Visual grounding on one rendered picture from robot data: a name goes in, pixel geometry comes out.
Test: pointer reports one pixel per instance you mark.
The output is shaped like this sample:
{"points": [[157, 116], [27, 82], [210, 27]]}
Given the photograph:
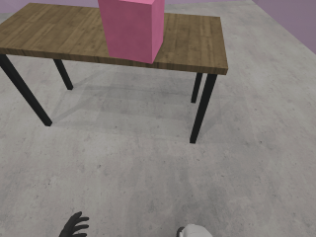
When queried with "carton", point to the carton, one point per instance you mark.
{"points": [[134, 29]]}

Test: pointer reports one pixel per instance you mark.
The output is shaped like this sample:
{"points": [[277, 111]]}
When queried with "table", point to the table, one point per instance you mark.
{"points": [[191, 43]]}

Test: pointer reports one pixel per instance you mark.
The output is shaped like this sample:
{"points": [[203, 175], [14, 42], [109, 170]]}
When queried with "robot right thigh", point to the robot right thigh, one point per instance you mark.
{"points": [[194, 231]]}

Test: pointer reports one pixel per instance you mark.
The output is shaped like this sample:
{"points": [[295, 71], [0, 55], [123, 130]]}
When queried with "left robot hand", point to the left robot hand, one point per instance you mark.
{"points": [[69, 228]]}

